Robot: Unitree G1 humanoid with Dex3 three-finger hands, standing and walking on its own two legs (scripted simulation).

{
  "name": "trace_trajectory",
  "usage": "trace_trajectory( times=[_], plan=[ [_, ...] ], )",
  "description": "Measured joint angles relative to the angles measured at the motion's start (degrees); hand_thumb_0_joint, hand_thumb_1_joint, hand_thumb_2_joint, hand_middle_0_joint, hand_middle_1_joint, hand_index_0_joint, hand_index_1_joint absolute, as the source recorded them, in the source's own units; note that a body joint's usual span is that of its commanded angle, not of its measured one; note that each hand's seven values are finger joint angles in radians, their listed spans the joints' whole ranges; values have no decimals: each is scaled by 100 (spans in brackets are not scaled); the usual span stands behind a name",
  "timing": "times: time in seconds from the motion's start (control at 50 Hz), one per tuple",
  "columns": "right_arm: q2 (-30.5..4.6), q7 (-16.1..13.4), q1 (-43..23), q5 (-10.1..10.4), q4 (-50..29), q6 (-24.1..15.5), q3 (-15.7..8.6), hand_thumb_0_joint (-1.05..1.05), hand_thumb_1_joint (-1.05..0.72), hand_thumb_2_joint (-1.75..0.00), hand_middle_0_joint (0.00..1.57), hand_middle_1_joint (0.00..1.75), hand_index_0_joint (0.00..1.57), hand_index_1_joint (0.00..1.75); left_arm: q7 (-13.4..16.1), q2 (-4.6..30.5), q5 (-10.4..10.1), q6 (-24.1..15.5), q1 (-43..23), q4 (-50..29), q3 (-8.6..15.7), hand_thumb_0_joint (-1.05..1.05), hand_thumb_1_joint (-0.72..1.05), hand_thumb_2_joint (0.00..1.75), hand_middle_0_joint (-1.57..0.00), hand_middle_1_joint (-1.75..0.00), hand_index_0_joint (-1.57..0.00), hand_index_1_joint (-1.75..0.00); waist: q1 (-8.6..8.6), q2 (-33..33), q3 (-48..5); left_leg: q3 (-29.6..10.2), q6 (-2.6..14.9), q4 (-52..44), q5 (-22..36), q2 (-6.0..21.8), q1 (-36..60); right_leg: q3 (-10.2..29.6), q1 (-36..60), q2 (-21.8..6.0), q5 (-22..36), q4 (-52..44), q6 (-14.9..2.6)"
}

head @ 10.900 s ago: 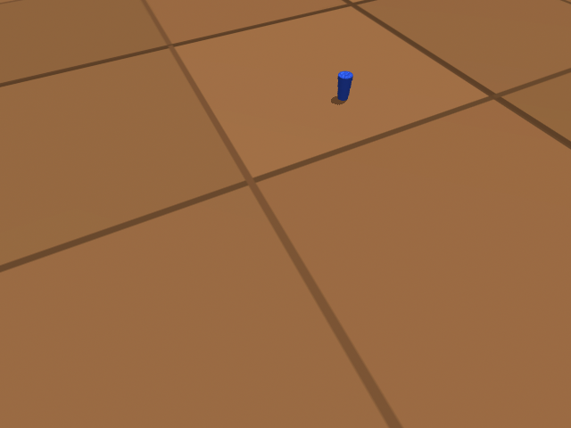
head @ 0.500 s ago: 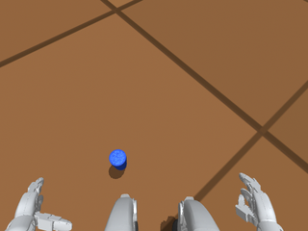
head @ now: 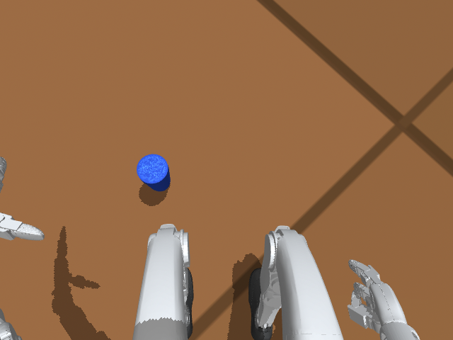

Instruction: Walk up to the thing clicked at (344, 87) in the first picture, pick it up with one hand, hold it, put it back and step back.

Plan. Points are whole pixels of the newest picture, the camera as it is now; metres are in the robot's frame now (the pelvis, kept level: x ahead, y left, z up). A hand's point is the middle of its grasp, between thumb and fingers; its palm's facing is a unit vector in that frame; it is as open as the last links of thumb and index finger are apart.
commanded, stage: go down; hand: left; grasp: from the side
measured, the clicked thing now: (156, 176) +0.48 +0.21 -0.44
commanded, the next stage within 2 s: approach in 1.30 s
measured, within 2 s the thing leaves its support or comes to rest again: neither
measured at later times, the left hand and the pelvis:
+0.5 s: hand (21, 177) +0.37 +0.39 -0.09, palm faces +0.12 -0.99 -0.11, open 17.3 cm; pelvis -0.02 +0.01 -0.08, yaw -3 degrees
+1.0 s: hand (25, 169) +0.40 +0.40 -0.12, palm faces +0.11 -0.99 -0.08, open 17.5 cm; pelvis -0.03 +0.01 -0.13, yaw -4 degrees
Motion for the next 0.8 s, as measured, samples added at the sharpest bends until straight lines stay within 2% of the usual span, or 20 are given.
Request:
trace_trajectory(
  times=[0.12,0.22,0.34,0.48,0.8],
  plan=[
    [-64,-3,-92,-48,7,-17,91,1,-91,-90,20,30,21,30,-349,456,-16,-198,-560,464,219,-1,-44,6,-5,-6,-5,-6,-131,-40,32,-101,10,475,-12,24,-538,-72,-481,17,13,407,-10],
    [-176,-3,-111,-45,1,-8,145,1,-91,-90,20,30,21,30,-561,636,-37,-203,-750,619,384,-1,-45,5,-5,-5,-5,-5,-201,-10,44,-133,60,806,-59,43,-870,-85,-774,31,-1,677,25],
    [-222,-1,-102,-64,60,2,195,1,-92,-90,20,30,21,30,-711,775,-93,-252,-903,655,558,-1,-47,4,-5,-4,-5,-4,-217,-34,80,-140,108,1135,-101,42,-1158,-75,-1036,23,-37,980,57],
    [-237,18,-160,-119,95,-9,257,1,-92,-90,20,30,21,30,-880,996,-141,-312,-1209,798,642,-1,-48,4,-5,-3,-4,-3,-213,-71,205,-161,135,1477,-82,40,-1490,-76,-1350,11,-27,1320,64],
    [-333,26,-197,-207,80,10,480,1,-93,-90,20,30,21,30,-1209,1541,-175,-284,-1696,1159,956,-1,-52,5,-5,-3,-4,-4,-330,-91,424,-298,104,2142,-87,46,-2058,-167,-1879,10,-47,1967,3]
  ],
)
